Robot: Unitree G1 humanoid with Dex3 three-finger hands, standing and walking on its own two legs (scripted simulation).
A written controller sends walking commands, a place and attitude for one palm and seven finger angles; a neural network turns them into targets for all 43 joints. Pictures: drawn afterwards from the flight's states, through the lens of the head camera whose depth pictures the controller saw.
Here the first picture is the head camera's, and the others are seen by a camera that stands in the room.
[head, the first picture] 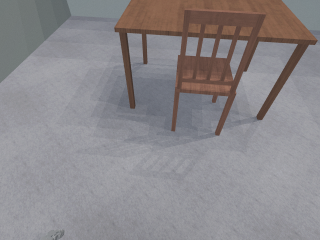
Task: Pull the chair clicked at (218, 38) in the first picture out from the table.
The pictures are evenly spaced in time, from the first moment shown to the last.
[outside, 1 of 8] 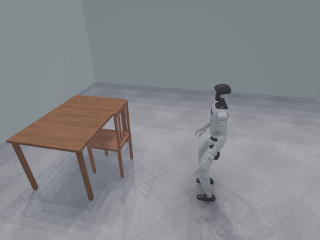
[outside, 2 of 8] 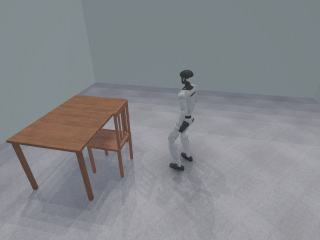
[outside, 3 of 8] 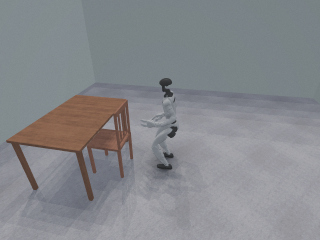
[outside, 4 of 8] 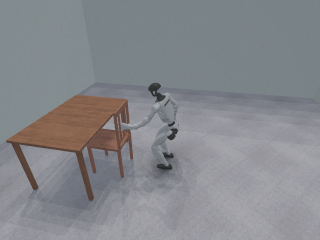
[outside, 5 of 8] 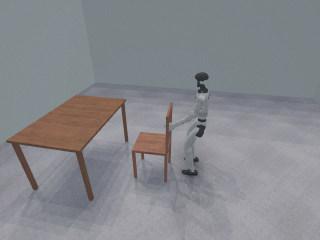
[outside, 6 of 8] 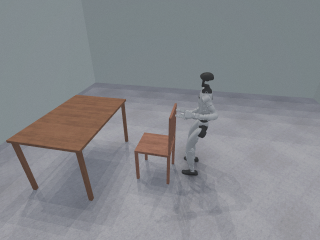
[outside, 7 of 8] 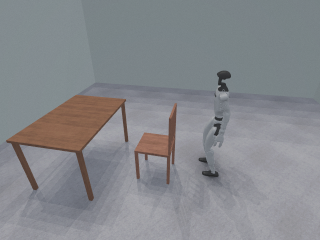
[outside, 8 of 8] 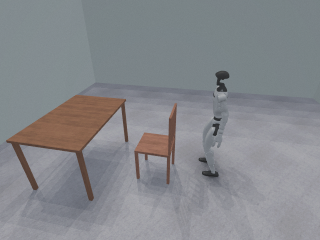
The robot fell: no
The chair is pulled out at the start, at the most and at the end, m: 0.00 0.61 0.59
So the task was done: yes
